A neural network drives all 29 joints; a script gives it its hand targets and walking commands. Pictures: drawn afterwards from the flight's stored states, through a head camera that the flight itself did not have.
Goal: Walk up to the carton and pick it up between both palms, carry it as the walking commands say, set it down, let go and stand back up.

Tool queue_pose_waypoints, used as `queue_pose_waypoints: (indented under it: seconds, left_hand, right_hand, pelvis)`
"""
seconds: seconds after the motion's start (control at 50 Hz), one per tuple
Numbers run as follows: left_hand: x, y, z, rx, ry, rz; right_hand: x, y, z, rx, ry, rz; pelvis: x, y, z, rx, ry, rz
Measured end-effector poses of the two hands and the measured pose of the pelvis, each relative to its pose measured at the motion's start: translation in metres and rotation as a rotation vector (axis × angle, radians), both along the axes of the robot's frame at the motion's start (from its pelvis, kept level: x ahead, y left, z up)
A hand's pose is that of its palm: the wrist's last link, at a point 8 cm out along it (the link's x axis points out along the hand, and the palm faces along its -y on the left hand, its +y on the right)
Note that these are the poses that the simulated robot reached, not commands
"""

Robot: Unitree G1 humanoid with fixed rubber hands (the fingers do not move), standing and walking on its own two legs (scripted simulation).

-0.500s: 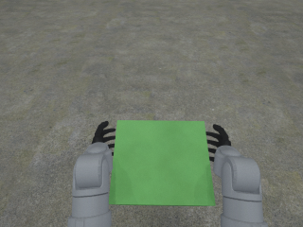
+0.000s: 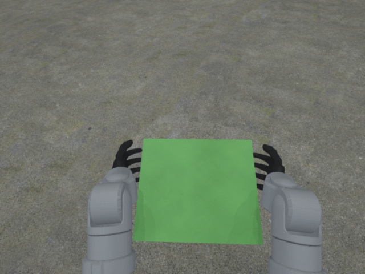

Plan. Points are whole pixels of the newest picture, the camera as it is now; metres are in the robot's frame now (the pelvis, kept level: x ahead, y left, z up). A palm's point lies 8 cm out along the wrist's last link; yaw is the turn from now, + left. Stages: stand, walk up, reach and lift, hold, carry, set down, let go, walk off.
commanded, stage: carry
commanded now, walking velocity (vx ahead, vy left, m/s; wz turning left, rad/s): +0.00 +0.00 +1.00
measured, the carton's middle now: (195, 194) +0.30 -0.02 +0.00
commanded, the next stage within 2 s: none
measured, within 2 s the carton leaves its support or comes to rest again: neither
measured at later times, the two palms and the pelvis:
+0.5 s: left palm (18, 233) +0.19 +0.29 +0.09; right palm (172, 163) +0.33 +0.03 +0.08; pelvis +0.01 +0.03 +0.00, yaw +29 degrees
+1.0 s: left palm out of the picture -0.02 +0.41 +0.05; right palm (55, 216) +0.24 +0.26 +0.06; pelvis -0.04 +0.09 -0.01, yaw +57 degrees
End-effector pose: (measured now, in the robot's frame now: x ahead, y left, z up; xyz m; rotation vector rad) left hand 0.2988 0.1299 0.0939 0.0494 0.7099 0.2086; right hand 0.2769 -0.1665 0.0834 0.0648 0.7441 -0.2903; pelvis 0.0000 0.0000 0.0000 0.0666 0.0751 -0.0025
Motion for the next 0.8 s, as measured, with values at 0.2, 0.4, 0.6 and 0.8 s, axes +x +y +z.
queue_pose_waypoints:
  seconds: [0.2, 0.4, 0.6, 0.8]
  left_hand:
    - [-0.049, 0.121, -0.044, -0.027, 0.072, 0.287]
    - [-0.091, 0.161, -0.016, 0.005, 0.016, 0.492]
    - [-0.129, 0.181, 0.0, 0.005, 0.016, 0.623]
    - [-0.224, 0.256, -0.026, -0.025, -0.008, 0.868]
  right_hand:
    - [0.038, 0.127, -0.034, -0.049, 0.07, 0.307]
    - [0.054, 0.186, -0.017, -0.009, 0.013, 0.516]
    - [0.051, 0.225, 0.0, -0.006, 0.006, 0.639]
    - [0.012, 0.346, -0.012, -0.032, -0.021, 0.877]
  pelvis:
    - [0.003, 0.041, -0.017, -0.046, -0.001, 0.198]
    - [0.008, 0.035, -0.005, -0.079, -0.002, 0.407]
    - [0.011, 0.033, 0.002, -0.02, -0.028, 0.625]
    - [-0.016, 0.073, -0.02, -0.026, -0.036, 0.825]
